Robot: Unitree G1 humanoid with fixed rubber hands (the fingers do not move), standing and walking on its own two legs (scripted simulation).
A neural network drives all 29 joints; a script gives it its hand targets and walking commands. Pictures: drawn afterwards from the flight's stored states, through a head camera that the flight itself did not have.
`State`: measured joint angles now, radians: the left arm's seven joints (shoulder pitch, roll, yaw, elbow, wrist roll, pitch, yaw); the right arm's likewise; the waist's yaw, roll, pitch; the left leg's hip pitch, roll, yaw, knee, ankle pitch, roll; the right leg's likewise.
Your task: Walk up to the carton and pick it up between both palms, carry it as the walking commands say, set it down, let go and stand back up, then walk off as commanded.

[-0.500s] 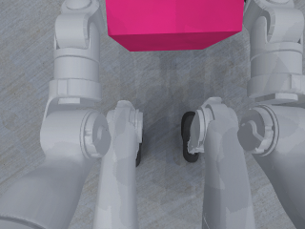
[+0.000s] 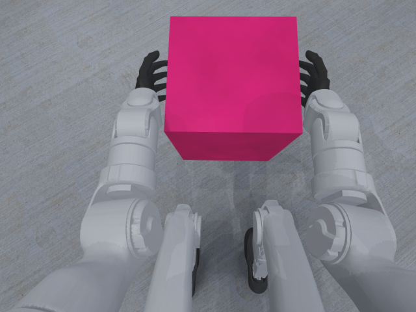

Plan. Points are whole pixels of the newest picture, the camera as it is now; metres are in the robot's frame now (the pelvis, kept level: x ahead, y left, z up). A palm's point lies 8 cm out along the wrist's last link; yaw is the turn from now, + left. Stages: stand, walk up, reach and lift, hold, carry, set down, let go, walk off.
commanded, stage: reach and lift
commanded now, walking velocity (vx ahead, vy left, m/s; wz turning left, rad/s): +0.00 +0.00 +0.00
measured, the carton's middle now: (228, 102) +0.51 -0.01 -0.08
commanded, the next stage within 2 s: none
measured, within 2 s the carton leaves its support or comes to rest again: neither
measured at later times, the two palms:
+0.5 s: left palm (129, 86) +0.47 +0.15 +0.06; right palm (325, 84) +0.47 -0.15 +0.05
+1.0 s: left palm (107, 81) +0.44 +0.15 +0.12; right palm (345, 70) +0.45 -0.15 +0.12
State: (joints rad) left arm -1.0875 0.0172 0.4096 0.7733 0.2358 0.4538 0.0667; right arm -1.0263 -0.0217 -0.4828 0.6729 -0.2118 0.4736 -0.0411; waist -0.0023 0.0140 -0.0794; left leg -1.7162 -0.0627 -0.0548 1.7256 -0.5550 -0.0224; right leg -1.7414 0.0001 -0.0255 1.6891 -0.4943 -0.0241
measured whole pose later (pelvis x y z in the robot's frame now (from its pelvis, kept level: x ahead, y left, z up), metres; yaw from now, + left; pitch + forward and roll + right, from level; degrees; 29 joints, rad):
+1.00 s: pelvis +0.05 +0.00 +0.14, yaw +0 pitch +27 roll +0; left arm -0.64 -0.14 0.47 0.58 0.26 0.40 0.03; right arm -0.67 0.09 -0.41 0.64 -0.24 0.41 -0.01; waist 0.00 0.01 -0.23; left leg -1.20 -0.05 -0.08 1.18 -0.45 -0.02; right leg -1.22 0.01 -0.01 1.16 -0.41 -0.02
